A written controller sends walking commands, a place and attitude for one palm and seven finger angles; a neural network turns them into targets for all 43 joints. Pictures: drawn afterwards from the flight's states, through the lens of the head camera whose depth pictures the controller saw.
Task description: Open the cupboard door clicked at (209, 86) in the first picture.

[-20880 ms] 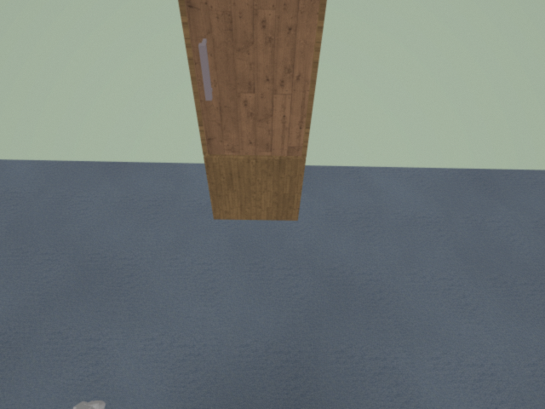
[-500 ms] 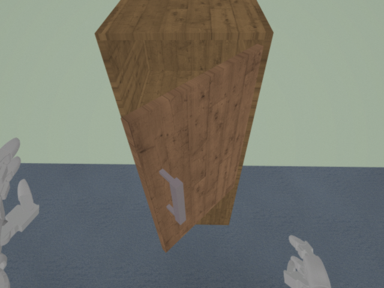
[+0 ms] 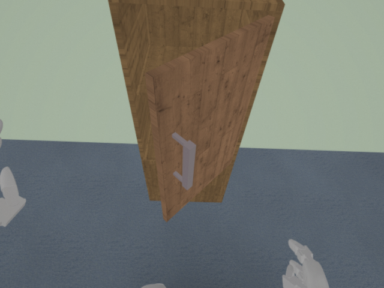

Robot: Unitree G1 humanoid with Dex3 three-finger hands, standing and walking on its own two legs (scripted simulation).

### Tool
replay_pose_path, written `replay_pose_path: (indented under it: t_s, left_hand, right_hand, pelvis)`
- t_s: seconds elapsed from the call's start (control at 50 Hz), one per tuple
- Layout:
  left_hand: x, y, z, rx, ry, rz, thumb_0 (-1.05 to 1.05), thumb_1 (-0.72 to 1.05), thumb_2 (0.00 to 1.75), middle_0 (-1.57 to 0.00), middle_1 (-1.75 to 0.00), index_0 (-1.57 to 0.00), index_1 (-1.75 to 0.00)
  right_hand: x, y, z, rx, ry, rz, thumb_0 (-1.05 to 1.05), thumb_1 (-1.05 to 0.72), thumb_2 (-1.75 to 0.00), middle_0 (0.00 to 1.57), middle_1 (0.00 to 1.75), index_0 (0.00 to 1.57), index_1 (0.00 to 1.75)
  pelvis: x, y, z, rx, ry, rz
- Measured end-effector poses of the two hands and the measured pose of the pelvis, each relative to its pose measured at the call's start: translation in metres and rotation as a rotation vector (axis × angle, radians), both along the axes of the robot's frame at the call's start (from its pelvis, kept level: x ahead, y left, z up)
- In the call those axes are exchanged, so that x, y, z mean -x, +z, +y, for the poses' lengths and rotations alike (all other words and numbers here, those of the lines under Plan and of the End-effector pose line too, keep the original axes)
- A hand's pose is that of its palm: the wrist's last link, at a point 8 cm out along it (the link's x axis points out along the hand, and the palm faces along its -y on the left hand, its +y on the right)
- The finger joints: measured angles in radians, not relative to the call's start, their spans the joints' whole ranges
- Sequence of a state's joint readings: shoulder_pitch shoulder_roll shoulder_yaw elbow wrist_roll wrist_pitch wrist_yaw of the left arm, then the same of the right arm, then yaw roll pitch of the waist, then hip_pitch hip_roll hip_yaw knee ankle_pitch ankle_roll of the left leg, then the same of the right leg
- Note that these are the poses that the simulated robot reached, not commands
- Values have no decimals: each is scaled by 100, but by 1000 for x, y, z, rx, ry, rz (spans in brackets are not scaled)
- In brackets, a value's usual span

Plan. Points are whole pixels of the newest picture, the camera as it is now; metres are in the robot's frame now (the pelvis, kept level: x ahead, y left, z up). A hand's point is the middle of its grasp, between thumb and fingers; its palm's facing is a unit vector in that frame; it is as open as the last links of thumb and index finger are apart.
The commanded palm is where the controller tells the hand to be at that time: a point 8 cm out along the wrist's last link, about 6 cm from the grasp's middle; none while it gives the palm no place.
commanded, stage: step back with the hand held close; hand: left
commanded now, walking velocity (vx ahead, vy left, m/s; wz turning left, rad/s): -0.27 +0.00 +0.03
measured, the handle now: (182, 162) +0.39 +0.05 +0.01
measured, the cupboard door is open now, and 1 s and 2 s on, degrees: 46 46 46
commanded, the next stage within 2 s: stop stepping back and stand still in 0.52 s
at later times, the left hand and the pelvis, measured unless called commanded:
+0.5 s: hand out of the picture +0.11 +0.29 +0.17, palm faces +0.45 -0.77 -0.46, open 7.4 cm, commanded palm +0.04 +0.31 +0.19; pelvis -0.08 +0.01 +0.01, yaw +2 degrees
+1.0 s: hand out of the picture +0.03 +0.24 +0.18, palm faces +0.43 -0.82 -0.39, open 7.4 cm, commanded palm -0.02 +0.27 +0.19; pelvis -0.19 -0.02 +0.00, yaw -4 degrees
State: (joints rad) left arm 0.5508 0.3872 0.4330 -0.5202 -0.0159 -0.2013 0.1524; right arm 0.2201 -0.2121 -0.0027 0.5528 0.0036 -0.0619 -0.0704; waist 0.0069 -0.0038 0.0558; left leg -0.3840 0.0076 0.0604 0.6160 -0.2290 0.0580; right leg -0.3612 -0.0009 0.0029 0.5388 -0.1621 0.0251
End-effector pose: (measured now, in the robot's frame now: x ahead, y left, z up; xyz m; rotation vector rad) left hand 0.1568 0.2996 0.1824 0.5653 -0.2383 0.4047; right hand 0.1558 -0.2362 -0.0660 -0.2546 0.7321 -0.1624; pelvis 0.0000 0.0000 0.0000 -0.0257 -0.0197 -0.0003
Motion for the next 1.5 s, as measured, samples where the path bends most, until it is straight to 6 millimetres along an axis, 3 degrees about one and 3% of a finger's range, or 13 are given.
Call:
replay_pose_path:
  t_s: [0.22,0.4,0.52,0.64,0.82,0.92,1.04,1.14,1.22,1.34,1.42,1.46,1.5]
  left_hand:
    - [42,8,2,-50,38,-96,2,88,90,-21,-30,-21,-31]
    - [66,-3,8,4,-26,-58,2,88,90,-21,-30,-21,-31]
    - [91,11,21,-5,-13,-56,2,88,89,-21,-30,-21,-31]
    - [105,19,1,68,-66,-96,2,89,90,-21,-30,-21,-31]
    - [152,20,-43,-40,-190,21,2,89,90,-21,-30,-21,-31]
    - [170,22,-36,-25,-121,-32,1,88,89,-22,-30,-22,-31]
    - [164,2,-29,85,-52,-55,2,88,90,-21,-30,-21,-31]
    - [181,6,-52,53,-139,-26,2,89,90,-21,-30,-21,-31]
    - [192,15,-52,9,-156,-66,2,88,89,-21,-30,-21,-31]
    - [180,12,-31,25,-82,-107,1,88,90,-21,-30,-21,-31]
    - [172,5,-36,20,-85,-31,2,89,90,-21,-30,-21,-31]
    - [163,-20,-41,28,-109,88,1,89,90,-21,-30,-21,-31]
    - [156,-75,-45,110,-98,326,1,89,90,-20,-30,-20,-30]
  right_hand:
    - [21,-13,6,-15,67,-7,2,-91,-90,20,30,20,30]
    - [42,1,7,43,55,16,2,-91,-90,20,30,20,30]
    - [69,15,22,20,59,-16,1,-91,-90,20,30,20,30]
    - [103,19,28,-13,67,-26,1,-91,-90,20,30,20,30]
    - [178,-3,-6,-54,1,3,1,-91,-90,21,30,20,30]
    - [228,-11,-35,-11,-91,76,1,-91,-90,20,30,20,30]
    - [259,-12,-55,26,-152,62,2,-91,-90,20,30,20,30]
    - [270,-4,-55,12,-158,11,2,-91,-90,20,30,20,30]
    - [272,-3,-52,15,-140,41,2,-91,-90,20,30,20,30]
    - [256,-13,-41,7,-111,41,2,-91,-90,20,30,20,30]
    - [242,-11,-27,-43,-85,-10,2,-91,-90,20,30,20,30]
    - [237,-19,-24,-85,-47,-6,1,-91,-90,20,30,20,30]
    - [237,-33,-23,-115,-29,55,1,-91,-90,20,30,20,30]
  pelvis:
    - [28,-10,-8,11,57,-13]
    - [62,-5,5,4,63,19]
    - [88,8,7,43,24,38]
    - [120,16,2,54,-26,72]
    - [176,4,-21,0,-65,62]
    - [174,5,-23,-19,-87,39]
    - [194,2,-23,-35,-73,4]
    - [207,5,-30,-20,-70,10]
    - [205,6,-30,-20,-86,12]
    - [203,0,-21,-30,-79,0]
    - [207,2,-24,-47,-87,11]
    - [210,2,-25,-37,-80,31]
    - [213,1,-23,-29,-73,41]
